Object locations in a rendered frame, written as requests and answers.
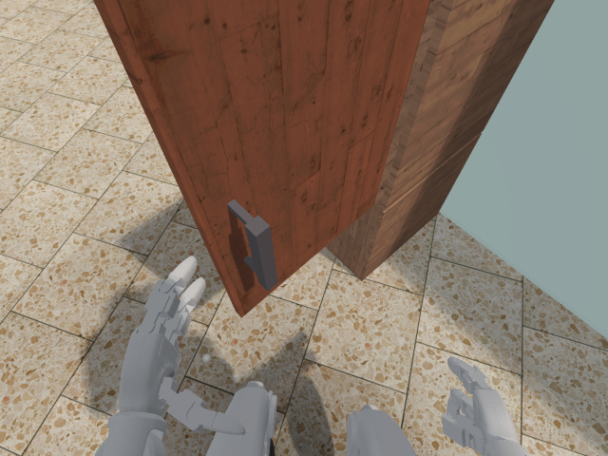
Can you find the handle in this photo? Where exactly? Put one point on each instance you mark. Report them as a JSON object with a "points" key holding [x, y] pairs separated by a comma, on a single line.
{"points": [[259, 236]]}

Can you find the right robot thigh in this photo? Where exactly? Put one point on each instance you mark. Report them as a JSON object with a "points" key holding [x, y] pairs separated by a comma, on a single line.
{"points": [[373, 432]]}

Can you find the left robot hand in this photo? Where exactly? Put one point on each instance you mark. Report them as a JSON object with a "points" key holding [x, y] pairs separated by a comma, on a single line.
{"points": [[153, 350]]}

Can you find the robot thigh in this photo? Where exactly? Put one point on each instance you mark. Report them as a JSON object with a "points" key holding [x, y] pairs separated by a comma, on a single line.
{"points": [[255, 408], [373, 432]]}

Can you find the right robot hand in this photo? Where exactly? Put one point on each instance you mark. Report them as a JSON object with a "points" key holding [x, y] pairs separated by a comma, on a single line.
{"points": [[486, 417]]}

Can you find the robot left forearm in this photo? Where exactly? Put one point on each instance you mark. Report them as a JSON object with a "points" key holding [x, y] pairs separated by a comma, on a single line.
{"points": [[134, 434]]}

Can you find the left robot thigh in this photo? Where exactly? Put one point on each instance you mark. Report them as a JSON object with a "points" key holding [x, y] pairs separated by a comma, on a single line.
{"points": [[255, 408]]}

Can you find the cupboard door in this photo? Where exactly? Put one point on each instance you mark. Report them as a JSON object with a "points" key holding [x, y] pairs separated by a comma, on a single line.
{"points": [[287, 107]]}

